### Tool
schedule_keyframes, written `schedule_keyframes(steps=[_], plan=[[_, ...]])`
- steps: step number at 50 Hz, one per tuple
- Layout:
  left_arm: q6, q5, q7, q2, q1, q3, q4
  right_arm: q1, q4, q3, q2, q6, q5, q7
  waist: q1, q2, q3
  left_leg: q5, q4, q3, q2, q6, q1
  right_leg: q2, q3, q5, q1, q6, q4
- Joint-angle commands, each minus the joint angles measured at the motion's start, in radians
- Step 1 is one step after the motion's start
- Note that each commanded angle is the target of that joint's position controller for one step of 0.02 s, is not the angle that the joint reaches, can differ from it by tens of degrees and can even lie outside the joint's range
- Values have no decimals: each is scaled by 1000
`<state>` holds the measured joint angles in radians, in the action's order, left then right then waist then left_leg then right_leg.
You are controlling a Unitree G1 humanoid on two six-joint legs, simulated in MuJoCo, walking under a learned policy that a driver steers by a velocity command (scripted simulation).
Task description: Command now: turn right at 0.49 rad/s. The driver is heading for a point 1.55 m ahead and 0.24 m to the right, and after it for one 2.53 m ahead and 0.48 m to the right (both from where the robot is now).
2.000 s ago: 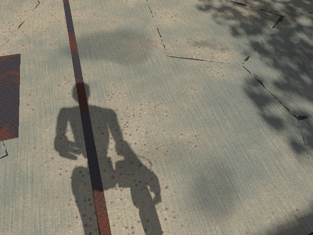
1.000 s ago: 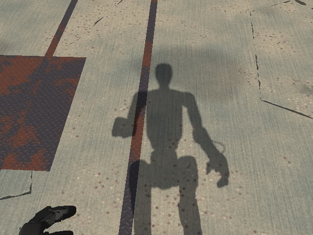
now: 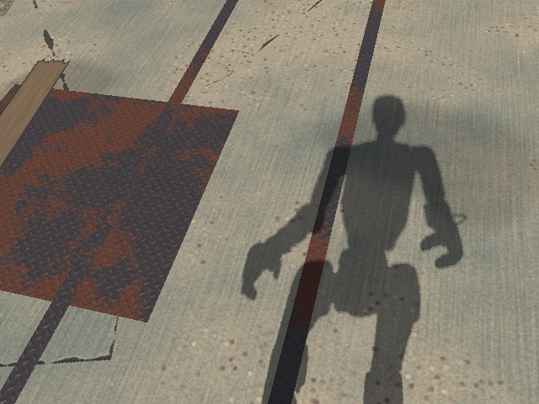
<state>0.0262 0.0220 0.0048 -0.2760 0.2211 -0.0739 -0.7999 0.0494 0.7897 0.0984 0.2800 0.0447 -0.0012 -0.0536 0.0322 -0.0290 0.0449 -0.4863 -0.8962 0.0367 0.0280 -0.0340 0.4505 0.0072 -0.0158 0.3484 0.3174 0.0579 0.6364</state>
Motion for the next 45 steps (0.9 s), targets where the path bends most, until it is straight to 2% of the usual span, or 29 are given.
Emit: schedule_keyframes(steps=[1, 2, 3, 6, 10, 14, 18, 20, 22, 23, 24, 25, 26, 27, 28, 29, 30, 33, 36, 38, 39, 40, 41, 42, 43, 44, 45], plan=[[-46, -11, 7, -207, -36, -49, 83, -81, -79, 26, 90, -20, -2, -8, -15, 134, -91, -1, -251, -115, -16, -2, 256, 264, 392, -469, -220, 183, -309], [-42, -33, 15, -175, -61, -38, 90, -64, -65, 31, 104, -17, 3, -13, -24, 142, -98, 50, -236, -121, -6, -8, 245, 244, 363, -480, -228, 155, -303], [-39, -39, 23, -159, -56, -32, 92, -59, -61, 30, 96, -19, 2, -12, -29, 149, -114, 92, -247, -118, -15, -17, 216, 223, 346, -521, -228, 146, -297], [-34, -36, 33, -159, -13, -32, 93, -49, -51, 25, 79, -26, -8, -9, -19, 133, -143, 159, -193, -122, -35, -33, 205, 198, 331, -559, -288, 148, -290], [-21, -38, 41, -182, -2, -42, 100, -71, -53, 19, 76, -33, -9, -5, -4, 159, -119, 175, -19, -138, -40, -54, 183, 183, 375, -441, -293, 150, -295], [-12, -34, 39, -201, -27, -48, 117, -76, -48, 16, 85, -45, -10, 7, 3, 176, -99, 157, 104, -146, -53, -59, 93, 167, 431, -366, -219, 163, -291], [-1, -33, 33, -203, -63, -50, 137, -52, -42, 15, 99, -64, -15, 22, 2, 183, -120, 127, 193, -152, -70, -48, 7, 157, 499, -451, -200, 169, -253], [5, -37, 33, -202, -82, -48, 147, -28, -38, 14, 104, -73, -17, 32, -7, 188, -133, 126, 264, -149, -78, -37, -42, 148, 534, -528, -207, 163, -225], [13, -47, 37, -198, -116, -45, 161, 33, -21, 16, 109, -82, -18, 43, -44, 184, -145, 220, 424, -134, -80, -17, -146, 115, 543, -548, -191, 130, -186], [18, -52, 41, -187, -128, -39, 167, 79, -4, 20, 118, -85, -15, 47, -68, 170, -149, 359, 545, -122, -58, 0, -237, 83, 516, -481, -156, 92, -156], [19, -43, 43, -147, -87, -28, 167, 96, 0, 29, 164, -82, -2, 46, -48, 76, -174, 476, 574, -224, 67, 46, -359, 20, 447, -280, -68, 40, -57], [11, -24, 39, -90, 0, -11, 155, 54, -22, 29, 213, -70, 14, 35, 27, -176, -172, 780, 556, -415, 249, 150, -446, -141, 284, 184, 85, -18, 139], [0, -27, 39, -167, -19, -34, 176, 75, -19, 26, 212, -70, 43, 42, 0, -246, -148, 806, 585, -588, 377, 323, -380, -167, 226, 364, 203, -63, 336], [-2, -28, 40, -233, -11, -54, 150, 39, -35, 15, 172, -75, 30, 43, 2, -137, -118, 718, 586, -529, 356, 339, -351, -112, 236, 295, 214, -89, 470], [3, -32, 41, -234, -17, -61, 132, 1, -38, 5, 135, -74, 14, 41, 9, -96, -93, 646, 574, -427, 280, 289, -335, -102, 232, 219, 220, -105, 508], [14, -33, 45, -201, -13, -55, 113, -12, -41, -4, 116, -72, 1, 39, 8, -84, -81, 592, 567, -362, 226, 252, -334, -99, 228, 175, 223, -123, 525], [19, -31, 44, -174, -14, -47, 114, -8, -34, -11, 110, -70, -7, 36, -1, -92, -71, 616, 565, -338, 211, 250, -333, -100, 229, 136, 225, -137, 535], [14, -38, 39, -112, -55, -22, 128, 38, -2, -22, 103, -64, 3, 28, -24, -122, -83, 645, 566, -257, 168, 251, -362, -74, 167, 92, 165, -155, 364], [8, -30, 34, -75, -93, 2, 133, 50, 14, -19, 141, -53, 3, 28, -51, -152, -93, 654, 557, -232, 165, 247, -348, -17, 79, 108, 26, -158, 108], [6, -37, 32, -98, -82, -3, 118, 75, 26, -15, 166, -47, -3, 32, -59, -156, -90, 674, 539, -245, 171, 247, -339, -25, 43, 42, -48, -149, -37], [5, -37, 31, -99, -49, -6, 99, 68, 29, -19, 163, -45, -11, 34, -37, -146, -87, 678, 521, -237, 162, 234, -323, -30, 29, -58, -109, -134, -161], [4, -32, 29, -102, -25, -7, 83, 80, 38, -25, 151, -47, -18, 36, -21, -128, -79, 664, 509, -228, 148, 207, -299, -34, 25, -175, -179, -111, -298], [5, -23, 31, -134, -27, -11, 85, 113, 49, -32, 136, -58, -16, 40, -29, -87, -94, 614, 501, -222, 134, 155, -247, 8, 86, -295, -274, -81, -321], [9, -15, 39, -197, -10, -21, 92, 132, 43, -42, 111, -73, 13, 49, -55, 45, -142, 506, 433, -159, 81, 94, -183, 117, 189, -572, -373, -39, -248], [9, -9, 30, -184, -45, -15, 76, 153, 51, -51, 68, -79, 14, 52, -91, 183, -157, 290, 466, -83, 14, 40, -232, 148, 203, -503, -270, 36, -220], [1, -10, 16, -123, -80, -3, 91, 100, 56, -49, 102, -76, 21, 48, -57, 131, -123, 291, 460, -75, 7, 5, -269, 122, 205, -363, -212, 46, -241], [-7, -3, 10, -101, -74, 4, 77, 72, 60, -46, 108, -71, 18, 45, -45, 116, -99, 319, 455, -70, 2, -5, -269, 96, 192, -289, -191, 26, -250]])
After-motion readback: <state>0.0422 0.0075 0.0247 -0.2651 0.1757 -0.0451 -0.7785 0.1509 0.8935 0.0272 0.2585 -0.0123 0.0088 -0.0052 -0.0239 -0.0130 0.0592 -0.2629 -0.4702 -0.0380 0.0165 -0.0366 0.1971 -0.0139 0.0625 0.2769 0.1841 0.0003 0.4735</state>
